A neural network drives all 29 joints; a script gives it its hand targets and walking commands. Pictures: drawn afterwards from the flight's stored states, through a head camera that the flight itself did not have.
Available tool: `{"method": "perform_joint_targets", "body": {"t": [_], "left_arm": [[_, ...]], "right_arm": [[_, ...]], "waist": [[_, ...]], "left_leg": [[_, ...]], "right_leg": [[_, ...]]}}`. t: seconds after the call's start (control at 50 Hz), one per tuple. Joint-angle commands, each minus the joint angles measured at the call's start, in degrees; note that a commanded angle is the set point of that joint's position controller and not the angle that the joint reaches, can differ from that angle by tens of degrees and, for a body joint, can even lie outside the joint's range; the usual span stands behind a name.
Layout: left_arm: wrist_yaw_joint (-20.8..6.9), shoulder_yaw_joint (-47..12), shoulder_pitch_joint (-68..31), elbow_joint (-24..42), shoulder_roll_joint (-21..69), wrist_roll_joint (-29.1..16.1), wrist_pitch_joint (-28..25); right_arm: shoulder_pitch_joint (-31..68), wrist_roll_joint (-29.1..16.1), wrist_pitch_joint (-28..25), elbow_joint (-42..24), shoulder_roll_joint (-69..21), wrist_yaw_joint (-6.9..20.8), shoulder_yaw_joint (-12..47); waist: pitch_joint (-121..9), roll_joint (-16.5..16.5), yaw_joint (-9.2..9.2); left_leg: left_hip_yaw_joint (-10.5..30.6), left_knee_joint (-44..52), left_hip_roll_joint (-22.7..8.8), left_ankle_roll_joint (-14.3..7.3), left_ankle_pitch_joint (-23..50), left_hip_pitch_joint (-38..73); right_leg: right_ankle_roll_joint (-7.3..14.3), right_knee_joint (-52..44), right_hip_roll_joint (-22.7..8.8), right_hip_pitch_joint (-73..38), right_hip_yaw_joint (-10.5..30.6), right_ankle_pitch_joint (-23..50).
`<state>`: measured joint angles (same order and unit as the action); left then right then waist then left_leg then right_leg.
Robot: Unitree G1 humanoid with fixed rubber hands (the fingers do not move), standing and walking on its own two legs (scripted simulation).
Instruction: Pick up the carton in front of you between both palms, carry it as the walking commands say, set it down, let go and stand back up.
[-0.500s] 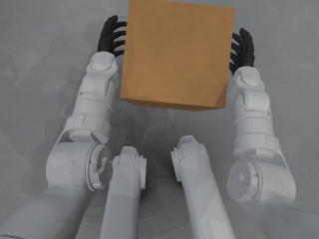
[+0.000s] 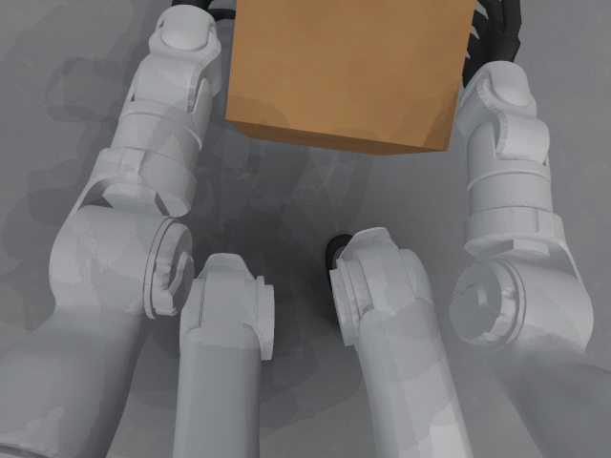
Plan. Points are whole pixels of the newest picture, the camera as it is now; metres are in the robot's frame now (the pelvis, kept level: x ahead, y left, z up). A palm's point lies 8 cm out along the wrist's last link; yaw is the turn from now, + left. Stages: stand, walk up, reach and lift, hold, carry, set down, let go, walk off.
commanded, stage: set down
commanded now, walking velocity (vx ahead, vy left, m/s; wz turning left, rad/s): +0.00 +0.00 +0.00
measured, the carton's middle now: (335, 59) +0.52 -0.10 -0.24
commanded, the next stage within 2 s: none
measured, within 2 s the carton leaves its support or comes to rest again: rests again in 0.50 s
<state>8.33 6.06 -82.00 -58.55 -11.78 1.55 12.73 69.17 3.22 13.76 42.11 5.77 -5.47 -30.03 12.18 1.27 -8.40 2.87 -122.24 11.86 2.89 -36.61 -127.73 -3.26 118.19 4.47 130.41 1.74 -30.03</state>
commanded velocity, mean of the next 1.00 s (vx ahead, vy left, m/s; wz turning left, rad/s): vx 0.00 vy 0.00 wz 0.00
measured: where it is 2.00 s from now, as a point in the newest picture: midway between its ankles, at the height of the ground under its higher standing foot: (292, 326)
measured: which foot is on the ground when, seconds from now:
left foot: down 0.00-1.00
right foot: down 0.00-1.00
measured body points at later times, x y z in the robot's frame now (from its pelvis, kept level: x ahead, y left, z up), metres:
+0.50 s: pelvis +0.00 +0.01 -0.01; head +0.36 -0.01 +0.25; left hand +0.56 +0.06 -0.19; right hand +0.48 -0.24 -0.19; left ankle +0.09 +0.11 -0.36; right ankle +0.12 -0.12 -0.36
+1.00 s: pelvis -0.01 +0.01 -0.02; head +0.35 +0.00 +0.24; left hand +0.57 +0.06 -0.20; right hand +0.48 -0.24 -0.20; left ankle +0.09 +0.11 -0.36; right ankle +0.12 -0.12 -0.36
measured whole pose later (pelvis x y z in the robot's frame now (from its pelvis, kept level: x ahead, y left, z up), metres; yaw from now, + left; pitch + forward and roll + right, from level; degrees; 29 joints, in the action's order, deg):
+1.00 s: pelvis -0.01 +0.01 -0.02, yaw -1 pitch +37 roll -3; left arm 3.0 7.5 -87.9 -69.7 -15.3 3.8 8.3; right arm 75.5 7.9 8.4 56.9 9.6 1.7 -32.5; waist 18.7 2.3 -8.9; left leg 0.1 -127.7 8.6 -0.9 -36.1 -128.3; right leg -3.5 122.6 1.5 129.4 0.6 -30.3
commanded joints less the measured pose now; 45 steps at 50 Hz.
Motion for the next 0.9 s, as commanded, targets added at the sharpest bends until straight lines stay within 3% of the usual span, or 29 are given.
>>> {"method": "perform_joint_targets", "body": {"t": [0.0,0.18,0.52,0.78,0.88], "left_arm": [[-11.7,-16.5,-29.2,7.7,55.3,-4.7,-3.0],[-12.3,-11.7,-27.5,2.2,51.8,-2.8,-3.9],[-13.5,-11.4,-30.1,-1.8,44.9,-5.0,-5.8],[-14.5,-5.2,-26.1,-7.5,36.2,0.0,-5.0],[-14.2,-4.8,-25.9,-7.4,32.9,0.7,-5.2]], "right_arm": [[37.3,-6.1,-1.1,-2.5,-44.1,16.6,26.9],[37.7,-3.4,-2.1,0.1,-41.0,17.4,23.6],[39.1,-2.3,-4.8,4.2,-34.4,16.1,20.2],[34.2,1.9,-4.3,10.5,-28.2,16.0,13.1],[32.1,2.9,-4.7,11.6,-25.4,15.6,10.5]], "waist": [[-70.3,9.0,-5.80],[-60.3,7.6,-5.27],[-51.2,7.3,-6.29],[-39.8,7.1,-3.87],[-39.0,7.1,-3.91]], "left_leg": [[-4.8,9.7,-0.6,-1.9,22.5,27.5],[-3.6,9.4,-0.6,-2.9,19.7,22.3],[-2.1,6.9,-1.4,-3.7,17.5,18.0],[-1.1,7.5,-2.2,-4.7,11.9,13.6],[-0.7,7.4,-2.9,-4.5,12.1,14.5]], "right_leg": [[0.2,-5.4,1.8,-39.1,-6.5,29.0],[0.6,-4.4,1.3,-31.6,-6.1,24.2],[1.8,-2.0,0.4,-29.8,-4.8,22.5],[2.7,-2.1,0.1,-23.1,-3.5,14.9],[2.6,-1.9,-0.3,-22.0,-3.7,14.3]]}}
